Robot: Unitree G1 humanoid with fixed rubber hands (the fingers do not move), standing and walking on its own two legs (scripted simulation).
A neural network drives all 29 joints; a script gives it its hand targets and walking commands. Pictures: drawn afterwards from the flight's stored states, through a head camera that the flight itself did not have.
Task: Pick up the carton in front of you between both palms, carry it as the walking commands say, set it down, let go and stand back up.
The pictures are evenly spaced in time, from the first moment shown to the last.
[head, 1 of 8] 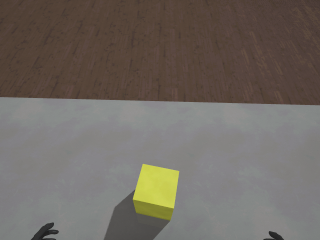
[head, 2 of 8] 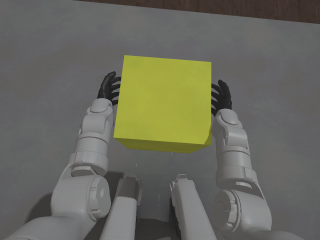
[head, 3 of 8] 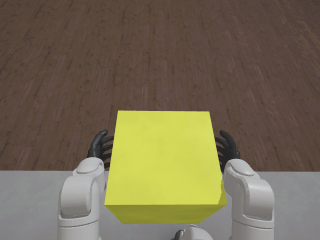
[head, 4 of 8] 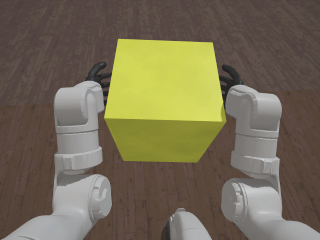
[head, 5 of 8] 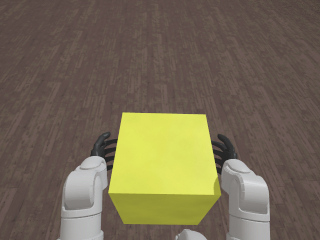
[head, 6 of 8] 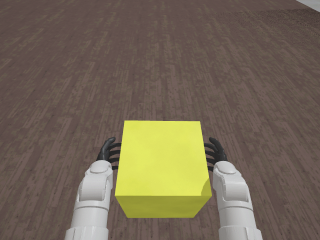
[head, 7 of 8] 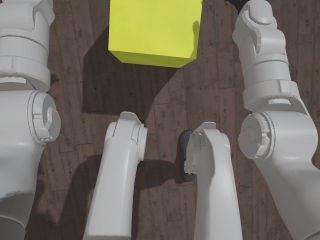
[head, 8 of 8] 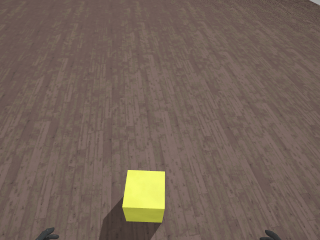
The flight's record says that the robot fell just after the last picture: no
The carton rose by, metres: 1.11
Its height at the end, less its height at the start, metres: +0.36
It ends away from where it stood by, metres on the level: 6.00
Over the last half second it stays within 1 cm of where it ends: yes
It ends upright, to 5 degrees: yes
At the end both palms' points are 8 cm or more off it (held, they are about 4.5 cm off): yes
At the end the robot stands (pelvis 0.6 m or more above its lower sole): yes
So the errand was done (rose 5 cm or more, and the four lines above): yes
